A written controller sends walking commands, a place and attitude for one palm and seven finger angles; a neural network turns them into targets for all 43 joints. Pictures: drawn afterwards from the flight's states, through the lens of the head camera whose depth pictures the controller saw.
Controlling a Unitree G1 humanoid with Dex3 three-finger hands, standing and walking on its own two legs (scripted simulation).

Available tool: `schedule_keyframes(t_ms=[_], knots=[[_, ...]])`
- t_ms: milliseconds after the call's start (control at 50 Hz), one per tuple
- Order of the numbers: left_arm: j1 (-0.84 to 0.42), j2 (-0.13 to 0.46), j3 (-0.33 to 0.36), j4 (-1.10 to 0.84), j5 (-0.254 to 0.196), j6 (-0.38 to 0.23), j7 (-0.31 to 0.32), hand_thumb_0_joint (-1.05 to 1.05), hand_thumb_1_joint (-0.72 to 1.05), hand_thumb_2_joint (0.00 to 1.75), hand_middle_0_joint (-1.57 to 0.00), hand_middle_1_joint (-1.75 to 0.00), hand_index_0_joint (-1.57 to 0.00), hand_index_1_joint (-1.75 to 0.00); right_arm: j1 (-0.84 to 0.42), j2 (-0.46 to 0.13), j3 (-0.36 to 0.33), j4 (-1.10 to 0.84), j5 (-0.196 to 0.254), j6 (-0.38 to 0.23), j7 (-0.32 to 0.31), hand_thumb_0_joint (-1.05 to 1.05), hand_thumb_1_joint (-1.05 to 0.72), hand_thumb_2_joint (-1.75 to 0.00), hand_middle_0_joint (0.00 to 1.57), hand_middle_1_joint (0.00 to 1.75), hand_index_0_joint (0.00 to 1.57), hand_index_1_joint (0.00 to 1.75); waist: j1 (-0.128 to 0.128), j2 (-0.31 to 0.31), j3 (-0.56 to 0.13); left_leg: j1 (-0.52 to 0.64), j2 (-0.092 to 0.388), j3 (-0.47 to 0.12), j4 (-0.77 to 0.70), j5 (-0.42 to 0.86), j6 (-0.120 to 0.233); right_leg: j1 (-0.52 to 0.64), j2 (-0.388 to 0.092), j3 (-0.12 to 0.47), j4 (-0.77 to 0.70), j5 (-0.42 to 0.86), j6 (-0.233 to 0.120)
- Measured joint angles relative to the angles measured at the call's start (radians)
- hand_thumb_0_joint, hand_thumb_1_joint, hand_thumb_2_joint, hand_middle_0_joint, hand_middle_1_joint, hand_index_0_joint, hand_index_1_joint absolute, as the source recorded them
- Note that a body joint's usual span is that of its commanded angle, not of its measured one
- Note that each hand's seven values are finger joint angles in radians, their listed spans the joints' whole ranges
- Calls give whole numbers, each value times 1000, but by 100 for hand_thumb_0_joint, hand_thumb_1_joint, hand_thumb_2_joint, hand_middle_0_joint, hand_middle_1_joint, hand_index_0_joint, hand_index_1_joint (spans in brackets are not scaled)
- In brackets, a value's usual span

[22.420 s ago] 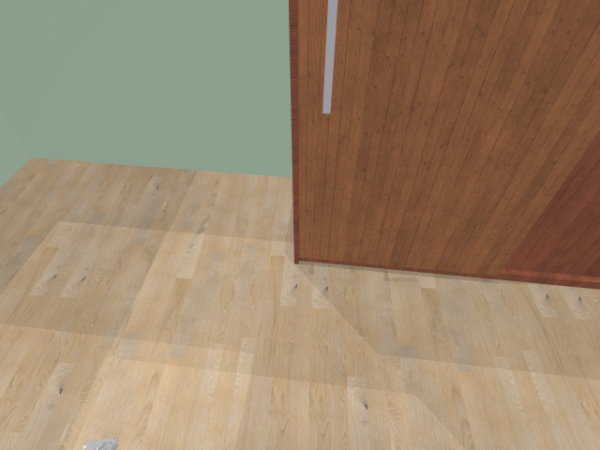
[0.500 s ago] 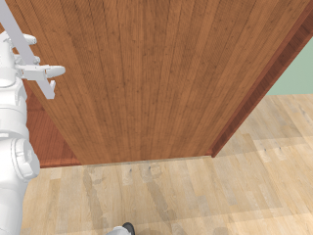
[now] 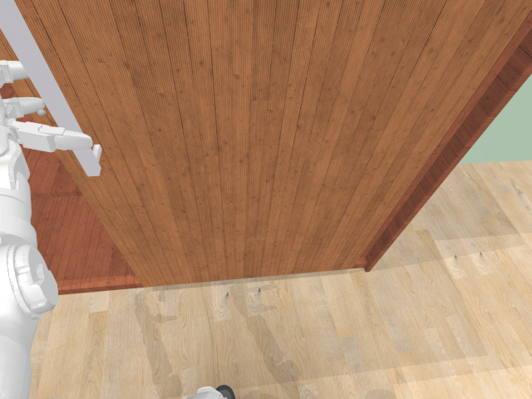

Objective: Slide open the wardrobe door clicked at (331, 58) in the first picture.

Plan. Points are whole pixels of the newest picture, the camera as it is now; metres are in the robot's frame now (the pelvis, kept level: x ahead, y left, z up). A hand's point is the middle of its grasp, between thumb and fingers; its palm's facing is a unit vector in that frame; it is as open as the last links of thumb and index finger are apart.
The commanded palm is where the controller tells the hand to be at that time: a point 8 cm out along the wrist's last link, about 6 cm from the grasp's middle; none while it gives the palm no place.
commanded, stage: slip the hand off the handle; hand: left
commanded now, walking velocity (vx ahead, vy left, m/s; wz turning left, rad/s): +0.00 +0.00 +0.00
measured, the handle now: (58, 90) +0.53 +0.29 +0.16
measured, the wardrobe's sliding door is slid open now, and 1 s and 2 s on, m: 0.70 0.70 0.70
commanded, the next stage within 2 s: draw the hand back to the body in 1.68 s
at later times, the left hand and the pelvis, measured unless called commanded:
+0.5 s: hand out of the picture +0.47 +0.35 +0.16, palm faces +0.38 -0.90 -0.22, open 14.6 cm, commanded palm +0.42 +0.38 +0.16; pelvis +0.00 +0.00 +0.00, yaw +1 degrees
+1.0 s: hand out of the picture +0.38 +0.33 +0.15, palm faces +0.42 -0.88 -0.22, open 14.6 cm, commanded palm +0.34 +0.36 +0.16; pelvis +0.00 -0.01 +0.00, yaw +2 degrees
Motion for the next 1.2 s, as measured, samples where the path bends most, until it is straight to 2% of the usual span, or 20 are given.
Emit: schedule_keyframes(t_ms=[220, 380, 480, 600, 740, 880, 980, 1080, 1200], knots=[[-15, 67, -25, 23, -25, -6, -80, -1, -54, 20, -25, -115, -26, -115, 17, -19, 2, -7, 13, 10, -12, 0, -90, -90, 21, 30, 20, 30, 23, -9, -5, -25, -7, -21, 19, -9, 1, -9, -2, -21, 2, -8, 1], [-18, 125, 2, 43, -19, -20, -126, -1, -54, 20, -25, -115, -26, -115, 37, -30, 2, -5, 13, 18, -20, 0, -90, -90, 21, 30, 20, 30, 12, -11, -3, -50, -5, -30, 30, -11, 0, -28, 1, -29, 4, -8, -1], [-2, 139, 12, 30, -36, -32, -157, -1, -54, 20, -25, -115, -25, -115, 57, -30, 0, -8, 14, 27, -21, 0, -90, -90, 21, 30, 20, 30, 13, -6, -5, -56, -2, -28, 31, -12, 1, -33, 4, -26, 0, -5, 0], [117, 94, 27, -75, -77, -12, -176, -1, -54, 20, -25, -115, -25, -115, 75, -26, -2, -24, 27, 40, -21, 0, -90, -90, 21, 30, 20, 30, 27, 5, -15, -29, -1, -16, 21, -17, 3, -9, 4, -12, -13, -3, 3], [256, 0, 38, -256, -107, 15, -137, -1, -54, 20, -25, -115, -26, -115, 40, -13, 3, -38, 36, 25, -22, 1, -90, -90, 21, 30, 20, 30, 50, 14, -17, 16, -7, -12, 6, -15, 2, 33, -1, -8, -22, -3, 3], [374, -72, 4, -413, -145, 78, -116, -1, -54, 20, -25, -115, -26, -115, -25, -8, 12, -58, 48, -2, -29, 1, -90, -90, 21, 30, 20, 30, 86, 27, -24, 74, -14, -15, -18, -6, -1, 88, -6, -11, -37, 0, 1], [413, -87, -18, -451, -157, 114, -111, -1, -54, 20, -26, -115, -26, -115, -72, -8, 24, -70, 55, -19, -41, 1, -90, -90, 21, 30, 20, 30, 111, 29, -21, 104, -19, -26, -30, 4, -7, 119, -7, -22, -43, 0, -4], [426, -96, -48, -480, -166, 117, -116, -1, -55, 20, -25, -115, -26, -115, -102, -11, 30, -70, 59, -38, -51, 1, -90, -90, 21, 30, 20, 30, 133, 27, -9, 119, -23, -43, -36, 14, -15, 138, -5, -39, -46, 1, -13], [447, -102, -57, -501, -185, 117, -134, -1, -55, 20, -25, -115, -26, -115, -116, -12, 38, -58, 62, -51, -58, 1, -90, -90, 21, 30, 20, 30, 144, 29, -3, 127, -20, -54, -39, 19, -24, 148, 0, -48, -50, 2, -22]])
